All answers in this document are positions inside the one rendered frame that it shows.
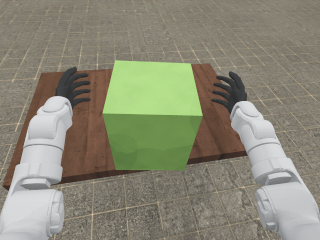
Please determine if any table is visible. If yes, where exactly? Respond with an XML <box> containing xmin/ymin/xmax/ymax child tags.
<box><xmin>2</xmin><ymin>63</ymin><xmax>248</xmax><ymax>191</ymax></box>

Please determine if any robot left forearm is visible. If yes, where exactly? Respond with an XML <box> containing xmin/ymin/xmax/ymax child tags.
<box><xmin>0</xmin><ymin>96</ymin><xmax>73</xmax><ymax>234</ymax></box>

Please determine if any robot right hand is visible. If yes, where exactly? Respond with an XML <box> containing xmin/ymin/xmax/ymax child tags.
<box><xmin>211</xmin><ymin>71</ymin><xmax>247</xmax><ymax>114</ymax></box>

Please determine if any robot left hand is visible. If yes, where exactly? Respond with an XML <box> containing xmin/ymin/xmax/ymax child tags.
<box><xmin>55</xmin><ymin>67</ymin><xmax>91</xmax><ymax>110</ymax></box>

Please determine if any robot right forearm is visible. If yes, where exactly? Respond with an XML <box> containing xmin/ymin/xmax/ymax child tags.
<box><xmin>230</xmin><ymin>101</ymin><xmax>320</xmax><ymax>221</ymax></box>

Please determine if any carton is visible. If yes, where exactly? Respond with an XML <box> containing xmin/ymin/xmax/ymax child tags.
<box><xmin>102</xmin><ymin>60</ymin><xmax>203</xmax><ymax>171</ymax></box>

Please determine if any left robot upper arm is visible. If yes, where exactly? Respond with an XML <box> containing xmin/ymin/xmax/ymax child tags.
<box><xmin>0</xmin><ymin>189</ymin><xmax>65</xmax><ymax>240</ymax></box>

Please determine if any right robot upper arm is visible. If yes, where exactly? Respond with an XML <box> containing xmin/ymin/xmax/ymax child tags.
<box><xmin>256</xmin><ymin>181</ymin><xmax>320</xmax><ymax>240</ymax></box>

